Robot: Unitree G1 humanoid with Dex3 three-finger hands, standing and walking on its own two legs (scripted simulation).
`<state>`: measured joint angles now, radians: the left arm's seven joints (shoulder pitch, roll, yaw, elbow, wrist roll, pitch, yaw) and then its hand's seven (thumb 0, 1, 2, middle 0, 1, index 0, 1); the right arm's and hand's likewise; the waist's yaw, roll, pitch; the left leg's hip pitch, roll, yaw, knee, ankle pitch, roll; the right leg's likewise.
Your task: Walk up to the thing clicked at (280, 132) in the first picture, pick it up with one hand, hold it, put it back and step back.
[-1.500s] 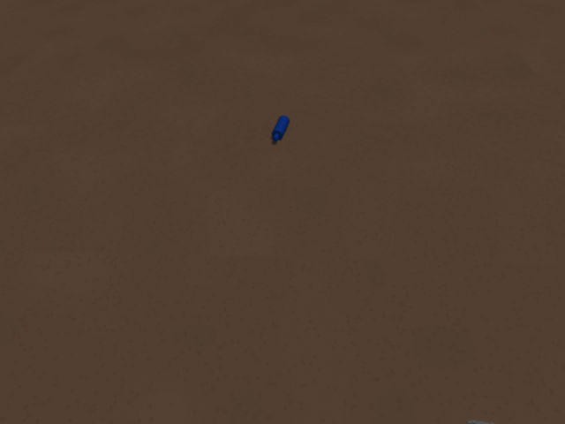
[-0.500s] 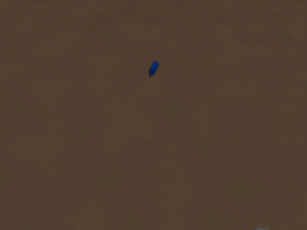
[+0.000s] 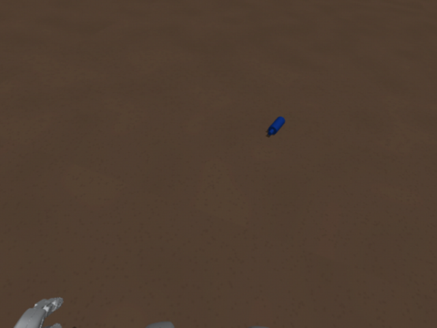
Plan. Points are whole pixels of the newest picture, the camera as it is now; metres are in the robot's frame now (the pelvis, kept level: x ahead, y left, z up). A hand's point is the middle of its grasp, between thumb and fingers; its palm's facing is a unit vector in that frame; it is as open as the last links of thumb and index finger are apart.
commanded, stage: walk up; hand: left
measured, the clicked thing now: (275, 126) +1.52 -0.49 -0.71
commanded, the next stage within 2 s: none
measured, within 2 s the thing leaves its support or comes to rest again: neither
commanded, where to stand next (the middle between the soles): +1.53 -0.94 m, yaw +57 degrees
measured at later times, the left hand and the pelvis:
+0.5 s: hand (143, 277) +0.23 +0.16 -0.10, palm faces +0.33 -0.86 -0.39, open 7.4 cm; pelvis +0.24 -0.14 +0.01, yaw +20 degrees
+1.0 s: hand (201, 203) +0.45 +0.05 -0.15, palm faces +0.44 -0.85 -0.28, open 7.4 cm; pelvis +0.50 -0.24 -0.01, yaw +33 degrees
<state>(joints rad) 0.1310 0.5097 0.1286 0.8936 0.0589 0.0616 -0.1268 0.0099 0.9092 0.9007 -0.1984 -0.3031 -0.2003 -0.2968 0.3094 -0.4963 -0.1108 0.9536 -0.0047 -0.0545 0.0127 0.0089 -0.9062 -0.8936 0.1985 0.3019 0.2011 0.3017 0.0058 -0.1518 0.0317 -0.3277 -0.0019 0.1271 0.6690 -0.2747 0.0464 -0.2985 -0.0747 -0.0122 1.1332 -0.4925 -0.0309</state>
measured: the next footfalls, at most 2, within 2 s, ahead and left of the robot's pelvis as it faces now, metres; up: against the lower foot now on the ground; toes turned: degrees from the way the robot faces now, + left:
right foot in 0.38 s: +0.35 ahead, -0.24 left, +0.00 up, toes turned +12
left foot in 0.76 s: +0.46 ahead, -0.04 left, +0.00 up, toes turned +33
